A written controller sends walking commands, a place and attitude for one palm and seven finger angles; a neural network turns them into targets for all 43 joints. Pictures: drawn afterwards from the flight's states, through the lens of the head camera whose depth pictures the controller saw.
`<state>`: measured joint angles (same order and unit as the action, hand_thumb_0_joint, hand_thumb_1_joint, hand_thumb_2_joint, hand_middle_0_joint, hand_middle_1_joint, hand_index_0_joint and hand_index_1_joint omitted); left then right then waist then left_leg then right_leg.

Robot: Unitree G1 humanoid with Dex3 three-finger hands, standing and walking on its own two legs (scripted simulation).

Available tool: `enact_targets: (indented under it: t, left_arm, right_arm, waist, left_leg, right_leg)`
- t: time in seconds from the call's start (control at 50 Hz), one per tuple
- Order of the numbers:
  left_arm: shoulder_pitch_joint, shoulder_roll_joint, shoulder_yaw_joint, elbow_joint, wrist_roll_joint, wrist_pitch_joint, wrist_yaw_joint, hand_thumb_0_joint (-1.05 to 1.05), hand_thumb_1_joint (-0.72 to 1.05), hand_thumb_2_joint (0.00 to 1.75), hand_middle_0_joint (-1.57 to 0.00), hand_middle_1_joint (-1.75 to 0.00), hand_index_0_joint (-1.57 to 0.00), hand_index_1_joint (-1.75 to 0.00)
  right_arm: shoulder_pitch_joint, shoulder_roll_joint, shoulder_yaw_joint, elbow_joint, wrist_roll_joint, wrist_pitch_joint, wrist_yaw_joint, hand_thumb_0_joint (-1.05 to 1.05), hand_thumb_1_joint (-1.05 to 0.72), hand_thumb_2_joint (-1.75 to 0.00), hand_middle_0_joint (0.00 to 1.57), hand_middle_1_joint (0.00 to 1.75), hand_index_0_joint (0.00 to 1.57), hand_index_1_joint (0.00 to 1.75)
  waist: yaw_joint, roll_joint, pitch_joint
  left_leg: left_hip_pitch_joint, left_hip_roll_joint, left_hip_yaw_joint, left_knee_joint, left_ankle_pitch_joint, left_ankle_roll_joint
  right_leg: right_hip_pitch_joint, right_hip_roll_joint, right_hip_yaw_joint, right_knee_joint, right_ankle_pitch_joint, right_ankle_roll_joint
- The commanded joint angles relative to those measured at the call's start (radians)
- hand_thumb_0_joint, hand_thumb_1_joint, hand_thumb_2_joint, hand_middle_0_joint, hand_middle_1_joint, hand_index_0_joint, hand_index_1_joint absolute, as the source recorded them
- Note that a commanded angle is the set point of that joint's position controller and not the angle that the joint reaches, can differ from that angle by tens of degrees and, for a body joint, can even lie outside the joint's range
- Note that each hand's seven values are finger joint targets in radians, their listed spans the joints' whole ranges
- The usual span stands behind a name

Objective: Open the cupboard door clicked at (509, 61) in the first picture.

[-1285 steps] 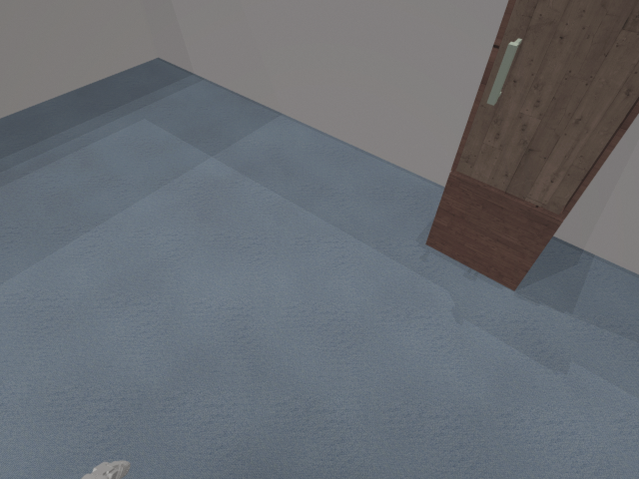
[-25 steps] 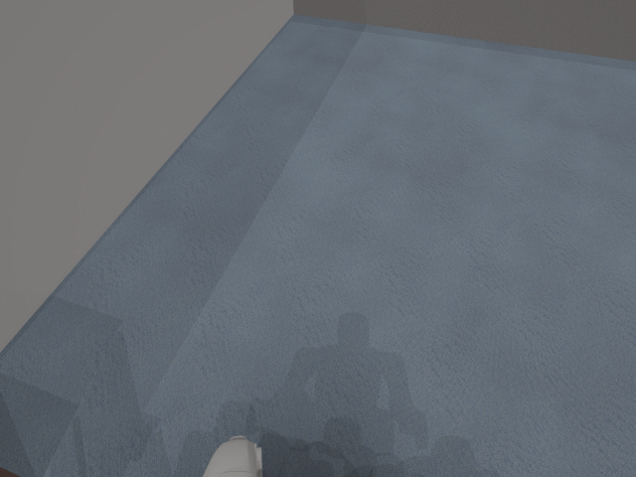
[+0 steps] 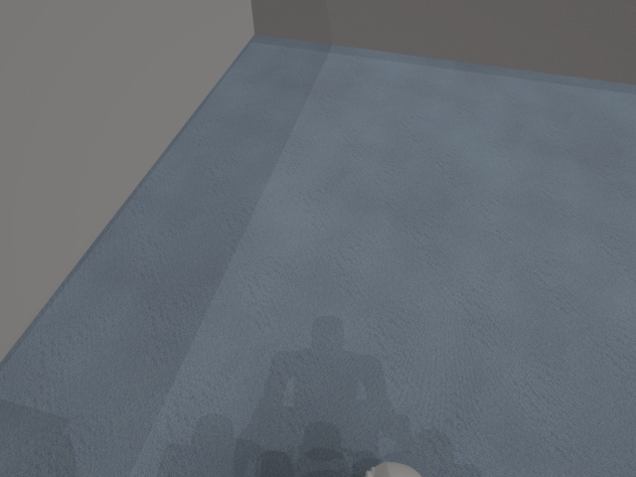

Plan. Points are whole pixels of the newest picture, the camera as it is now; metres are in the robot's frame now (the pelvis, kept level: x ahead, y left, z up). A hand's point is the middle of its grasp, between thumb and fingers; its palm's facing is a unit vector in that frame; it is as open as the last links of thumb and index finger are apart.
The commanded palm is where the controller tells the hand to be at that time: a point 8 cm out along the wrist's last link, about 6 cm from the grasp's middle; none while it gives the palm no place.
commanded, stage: walk to a spot facing it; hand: left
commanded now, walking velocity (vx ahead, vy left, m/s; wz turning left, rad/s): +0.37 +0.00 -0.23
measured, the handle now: out of the picture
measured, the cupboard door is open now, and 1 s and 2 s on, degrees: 46 46 46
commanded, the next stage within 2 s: turn to face it in 0.28 s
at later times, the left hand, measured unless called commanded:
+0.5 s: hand (261, 388) +0.27 +0.12 -0.17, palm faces +0.03 -0.98 -0.18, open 7.2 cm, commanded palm none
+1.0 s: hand (266, 294) +0.43 +0.13 -0.15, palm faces +0.28 -0.92 -0.28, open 7.4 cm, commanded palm none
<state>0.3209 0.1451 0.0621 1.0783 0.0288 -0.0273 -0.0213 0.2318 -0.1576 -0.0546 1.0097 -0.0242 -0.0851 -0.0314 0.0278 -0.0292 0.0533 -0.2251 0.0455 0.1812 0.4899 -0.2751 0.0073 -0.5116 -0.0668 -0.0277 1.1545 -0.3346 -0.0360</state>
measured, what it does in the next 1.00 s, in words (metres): walks ahead, turning left: right foot, then left foot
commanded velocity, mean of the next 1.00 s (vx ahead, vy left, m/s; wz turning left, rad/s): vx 0.11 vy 0.00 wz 0.40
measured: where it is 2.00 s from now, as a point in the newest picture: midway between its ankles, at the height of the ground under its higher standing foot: (374, 397)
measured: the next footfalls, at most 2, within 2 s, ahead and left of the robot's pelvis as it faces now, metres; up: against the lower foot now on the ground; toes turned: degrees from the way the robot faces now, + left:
right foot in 0.18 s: +0.22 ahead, -0.15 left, +0.00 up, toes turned -11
left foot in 0.58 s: +0.43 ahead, +0.06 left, +0.00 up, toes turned +12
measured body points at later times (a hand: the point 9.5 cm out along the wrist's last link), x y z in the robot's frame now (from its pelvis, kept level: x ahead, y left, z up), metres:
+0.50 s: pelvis +0.25 -0.06 +0.01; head +0.28 -0.05 +0.45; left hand +0.27 +0.17 -0.15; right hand +0.29 -0.29 -0.15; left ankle +0.34 +0.07 -0.70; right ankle +0.18 -0.15 -0.74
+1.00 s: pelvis +0.36 -0.10 -0.01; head +0.41 -0.10 +0.43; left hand +0.41 +0.18 -0.13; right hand +0.51 -0.32 -0.17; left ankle +0.39 +0.05 -0.73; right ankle +0.40 -0.21 -0.74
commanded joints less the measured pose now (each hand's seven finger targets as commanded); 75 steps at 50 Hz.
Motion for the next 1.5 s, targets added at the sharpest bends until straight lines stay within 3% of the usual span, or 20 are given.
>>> enact_targets:
  t: [0.0, 0.14, 0.18, 0.24, 0.32, 0.52, 0.54, 0.56, 0.58, 0.64, 0.7, 0.9, 0.92, 0.96, 1.06, 1.26, 1.3, 1.34, 1.36, 1.48]
  left_arm:
    - [-0.064, 0.006, 0.003, -0.098, 0.002, -0.007, -0.016, 0.00, 0.90, 0.90, -0.20, -0.30, -0.20, -0.30]
    - [0.080, 0.154, 0.029, -0.037, 0.003, -0.017, -0.015, 0.00, 0.90, 0.90, -0.20, -0.30, -0.20, -0.30]
    - [0.290, 0.335, 0.067, 0.013, -0.012, -0.031, 0.013, 0.00, 0.90, 0.90, -0.20, -0.30, -0.20, -0.30]
    - [0.057, 0.222, 0.028, -0.051, -0.014, -0.031, 0.031, 0.00, 0.90, 0.90, -0.20, -0.30, -0.20, -0.30]
    - [-0.029, 0.141, 0.000, -0.057, -0.009, -0.057, 0.030, 0.00, 0.90, 0.90, -0.20, -0.30, -0.20, -0.30]
    - [-0.030, 0.174, 0.013, -0.044, -0.013, -0.044, 0.048, 0.00, 0.90, 0.90, -0.20, -0.30, -0.20, -0.30]
    - [-0.008, 0.171, 0.018, -0.058, -0.018, -0.033, 0.047, 0.00, 0.90, 0.90, -0.20, -0.30, -0.20, -0.30]
    - [0.047, 0.135, 0.019, -0.082, -0.036, -0.023, 0.044, 0.00, 0.90, 0.90, -0.20, -0.30, -0.20, -0.30]
    - [0.000, 0.132, 0.006, -0.120, -0.027, -0.016, 0.048, 0.00, 0.90, 0.90, -0.20, -0.30, -0.20, -0.30]
    - [-0.085, 0.117, 0.020, -0.142, -0.012, 0.002, 0.043, 0.00, 0.90, 0.90, -0.20, -0.30, -0.20, -0.30]
    - [-0.046, 0.101, 0.027, -0.132, -0.010, 0.024, 0.033, 0.00, 0.90, 0.90, -0.20, -0.30, -0.20, -0.30]
    - [-0.058, 0.127, 0.032, -0.220, -0.012, 0.032, 0.036, 0.00, 0.90, 0.90, -0.20, -0.30, -0.20, -0.30]
    - [-0.015, 0.154, 0.039, -0.219, -0.011, 0.024, 0.039, 0.00, 0.90, 0.90, -0.20, -0.30, -0.20, -0.30]
    - [-0.005, 0.318, 0.062, -0.240, 0.010, 0.015, 0.052, 0.00, 0.90, 0.90, -0.20, -0.30, -0.20, -0.30]
    - [-0.147, 0.206, 0.024, -0.270, -0.002, 0.007, 0.057, 0.00, 0.90, 0.90, -0.20, -0.30, -0.20, -0.30]
    - [-0.023, 0.284, 0.050, -0.212, -0.001, 0.006, 0.050, 0.00, 0.90, 0.90, -0.20, -0.30, -0.20, -0.30]
    - [-0.052, 0.285, 0.049, -0.218, -0.014, 0.006, 0.042, 0.00, 0.90, 0.90, -0.20, -0.30, -0.20, -0.30]
    - [-0.134, 0.183, 0.018, -0.306, -0.019, 0.016, 0.034, 0.00, 0.90, 0.90, -0.20, -0.30, -0.20, -0.30]
    - [-0.174, 0.199, 0.021, -0.327, -0.012, 0.034, 0.042, 0.00, 0.90, 0.90, -0.20, -0.30, -0.20, -0.30]
    - [-0.109, 0.172, 0.028, -0.248, -0.013, 0.055, 0.024, 0.00, 0.90, 0.90, -0.20, -0.30, -0.20, -0.30]
  right_arm:
    - [0.130, -0.128, -0.008, 0.018, -0.012, 0.003, 0.016, 0.00, -0.90, -0.90, 0.20, 0.30, 0.20, 0.30]
    - [0.146, -0.166, 0.001, 0.046, -0.003, 0.026, 0.029, 0.00, -0.90, -0.90, 0.20, 0.30, 0.20, 0.30]
    - [0.125, -0.099, 0.008, -0.015, 0.022, 0.021, 0.039, 0.00, -0.90, -0.90, 0.20, 0.30, 0.20, 0.30]
    - [0.032, -0.103, -0.003, 0.000, 0.011, 0.027, 0.031, 0.00, -0.90, -0.90, 0.20, 0.30, 0.20, 0.30]
    - [0.159, -0.021, 0.009, 0.054, 0.003, 0.065, 0.039, 0.00, -0.90, -0.90, 0.20, 0.30, 0.20, 0.30]
    - [0.112, -0.082, -0.001, 0.001, 0.003, 0.063, 0.049, 0.00, -0.90, -0.90, 0.20, 0.30, 0.20, 0.30]
    - [0.190, -0.139, -0.014, 0.013, -0.006, 0.063, 0.044, 0.00, -0.90, -0.90, 0.20, 0.30, 0.20, 0.30]
    - [0.249, -0.242, -0.033, 0.003, -0.016, 0.061, 0.033, 0.00, -0.90, -0.90, 0.20, 0.30, 0.20, 0.30]
    - [0.266, -0.286, -0.037, -0.001, -0.005, 0.074, 0.025, 0.00, -0.90, -0.90, 0.20, 0.30, 0.20, 0.30]
    - [0.083, -0.235, -0.030, -0.065, -0.002, 0.068, 0.006, 0.00, -0.90, -0.90, 0.20, 0.30, 0.20, 0.30]
    - [-0.016, -0.209, -0.023, -0.104, -0.002, 0.061, 0.010, 0.00, -0.90, -0.90, 0.20, 0.30, 0.20, 0.30]
    - [-0.088, -0.250, -0.070, -0.168, -0.005, 0.107, 0.029, 0.00, -0.90, -0.90, 0.20, 0.30, 0.20, 0.30]
    - [-0.107, -0.233, -0.069, -0.180, 0.001, 0.109, 0.032, 0.00, -0.90, -0.90, 0.20, 0.30, 0.20, 0.30]
    - [-0.134, -0.137, -0.055, -0.228, 0.010, 0.106, 0.044, 0.00, -0.90, -0.90, 0.20, 0.30, 0.20, 0.30]
    - [-0.098, -0.131, -0.044, -0.168, 0.006, 0.136, 0.060, 0.00, -0.90, -0.90, 0.20, 0.30, 0.20, 0.30]
    - [-0.157, -0.132, -0.018, -0.189, 0.014, 0.119, 0.062, 0.00, -0.90, -0.90, 0.20, 0.30, 0.20, 0.30]
    - [-0.042, -0.189, -0.034, -0.162, 0.004, 0.110, 0.057, 0.00, -0.90, -0.90, 0.20, 0.30, 0.20, 0.30]
    - [0.099, -0.376, -0.079, -0.136, 0.003, 0.107, 0.045, 0.00, -0.90, -0.90, 0.20, 0.30, 0.20, 0.30]
    - [0.117, -0.377, -0.078, -0.124, 0.007, 0.110, 0.035, 0.00, -0.90, -0.90, 0.20, 0.30, 0.20, 0.30]
    - [-0.124, -0.294, -0.053, -0.187, -0.006, 0.103, 0.025, 0.00, -0.90, -0.90, 0.20, 0.30, 0.20, 0.30]
  waist:
    - [-0.027, 0.158, 0.021]
    - [0.097, 0.048, -0.037]
    - [0.157, -0.332, -0.193]
    - [0.049, -0.068, -0.048]
    - [-0.054, -0.091, -0.025]
    - [-0.106, -0.067, -0.046]
    - [-0.131, 0.057, -0.123]
    - [-0.134, 0.329, -0.218]
    - [-0.145, 0.325, -0.223]
    - [-0.078, 0.222, -0.146]
    - [-0.027, 0.160, -0.143]
    - [-0.010, 0.180, -0.125]
    - [0.018, 0.129, -0.136]
    - [0.049, -0.323, -0.108]
    - [-0.044, -0.173, -0.067]
    - [0.001, -0.172, -0.131]
    - [-0.075, -0.086, -0.183]
    - [-0.147, 0.338, -0.238]
    - [-0.141, 0.163, -0.206]
    - [-0.027, 0.198, -0.089]
  left_leg:
    - [-0.048, 0.238, -0.085, -0.303, 0.146, 0.109]
    - [-0.113, 0.159, 0.015, 0.070, 0.236, 0.032]
    - [-0.452, -0.005, -0.006, 0.693, -0.339, -0.016]
    - [-0.467, 0.122, -0.182, 0.782, -0.126, -0.015]
    - [-0.315, 0.104, -0.119, 0.552, -0.017, -0.041]
    - [-0.070, 0.002, -0.058, 0.085, 0.185, 0.007]
    - [0.100, 0.035, -0.117, 0.054, 0.424, 0.042]
    - [0.280, 0.280, -0.454, 0.016, 0.778, 0.170]
    - [0.209, 0.376, -0.593, -0.070, 0.773, 0.249]
    - [0.023, 0.314, -0.546, -0.161, 0.348, 0.201]
    - [-0.072, 0.219, -0.390, -0.169, 0.289, 0.145]
    - [-0.202, 0.133, -0.475, -0.110, 0.060, 0.118]
    - [-0.266, 0.088, -0.443, -0.045, 0.037, 0.082]
    - [-0.495, -0.116, -0.169, 0.450, -0.319, -0.049]
    - [-0.402, -0.006, -0.168, 0.709, -0.138, -0.073]
    - [-0.177, -0.048, -0.033, 0.145, -0.115, -0.042]
    - [0.091, -0.033, -0.046, -0.041, 0.139, -0.010]
    - [0.355, 0.414, -0.583, -0.070, 0.892, 0.258]
    - [0.301, 0.426, -0.531, -0.051, 0.831, 0.273]
    - [-0.024, 0.177, -0.333, -0.110, 0.326, 0.131]
  right_leg:
    - [0.061, -0.043, -0.054, -0.336, 0.099, 0.017]
    - [0.505, 0.031, -0.103, -0.586, 0.092, -0.040]
    - [0.778, -0.402, 0.585, -0.899, -0.058, -0.212]
    - [0.477, -0.339, 0.327, -0.898, 0.137, -0.176]
    - [0.334, -0.228, 0.004, -0.924, 0.410, -0.117]
    - [0.426, -0.222, -0.175, -0.591, 0.730, -0.021]
    - [0.335, -0.177, -0.193, -0.403, 0.576, 0.018]
    - [0.114, -0.035, -0.210, -0.134, 0.029, 0.081]
    - [0.085, 0.029, -0.090, 0.080, -0.356, 0.069]
    - [-0.066, -0.034, 0.051, 0.166, -0.163, 0.086]
    - [0.014, -0.030, 0.024, 0.025, -0.075, 0.099]
    - [0.279, 0.061, -0.033, -0.534, 0.001, 0.093]
    - [0.392, 0.033, -0.012, -0.682, 0.062, 0.084]
    - [0.453, -0.430, 0.423, -0.925, 0.085, -0.096]
    - [0.365, -0.259, 0.017, -0.773, 0.526, -0.062]
    - [0.539, -0.303, -0.107, -0.601, 0.852, -0.046]
    - [0.386, -0.276, -0.170, -0.399, 0.752, 0.021]
    - [-0.104, -0.064, -0.116, -0.001, -0.341, 0.119]
    - [-0.138, -0.068, -0.012, 0.051, -0.321, 0.114]
    - [0.054, -0.019, -0.017, -0.186, -0.120, 0.114]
